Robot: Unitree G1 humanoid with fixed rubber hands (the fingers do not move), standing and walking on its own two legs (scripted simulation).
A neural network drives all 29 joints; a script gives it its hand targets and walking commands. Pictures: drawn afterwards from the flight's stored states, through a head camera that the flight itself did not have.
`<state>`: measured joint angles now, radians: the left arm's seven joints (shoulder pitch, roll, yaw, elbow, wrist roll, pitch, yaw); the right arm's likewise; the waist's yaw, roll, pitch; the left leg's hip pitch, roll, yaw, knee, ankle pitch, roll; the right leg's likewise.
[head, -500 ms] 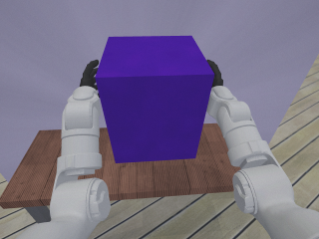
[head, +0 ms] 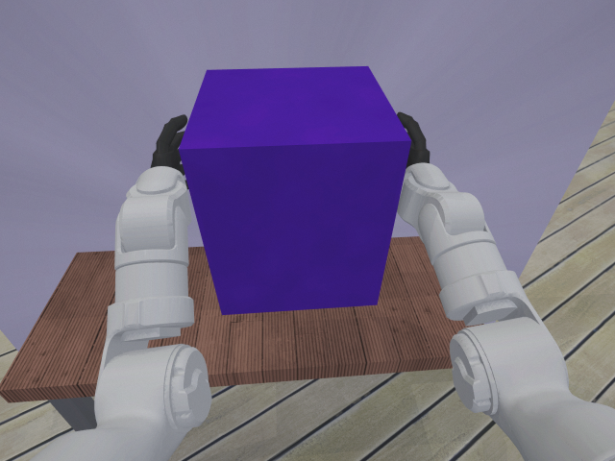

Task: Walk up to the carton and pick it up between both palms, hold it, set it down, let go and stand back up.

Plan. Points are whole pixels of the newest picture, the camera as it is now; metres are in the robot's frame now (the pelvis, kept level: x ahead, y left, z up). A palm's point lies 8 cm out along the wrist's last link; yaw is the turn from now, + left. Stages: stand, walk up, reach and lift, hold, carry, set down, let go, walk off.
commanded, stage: hold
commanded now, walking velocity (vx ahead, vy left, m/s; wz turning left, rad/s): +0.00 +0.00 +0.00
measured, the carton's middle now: (294, 191) +0.38 +0.00 +0.21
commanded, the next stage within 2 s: none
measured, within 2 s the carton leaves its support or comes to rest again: neither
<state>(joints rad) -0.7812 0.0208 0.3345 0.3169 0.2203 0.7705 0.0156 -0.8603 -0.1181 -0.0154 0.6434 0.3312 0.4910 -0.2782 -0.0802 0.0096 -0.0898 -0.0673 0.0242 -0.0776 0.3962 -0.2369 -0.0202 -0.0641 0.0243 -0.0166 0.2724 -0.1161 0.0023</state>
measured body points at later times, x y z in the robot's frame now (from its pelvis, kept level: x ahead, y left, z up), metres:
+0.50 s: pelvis +0.00 +0.01 +0.00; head -0.07 +0.03 +0.44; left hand +0.39 +0.16 +0.24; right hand +0.39 -0.15 +0.24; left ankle -0.01 +0.13 -0.75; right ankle +0.03 -0.12 -0.75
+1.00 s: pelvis +0.00 +0.00 +0.00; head -0.07 +0.02 +0.44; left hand +0.39 +0.16 +0.24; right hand +0.39 -0.15 +0.24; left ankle -0.01 +0.13 -0.75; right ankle +0.03 -0.12 -0.75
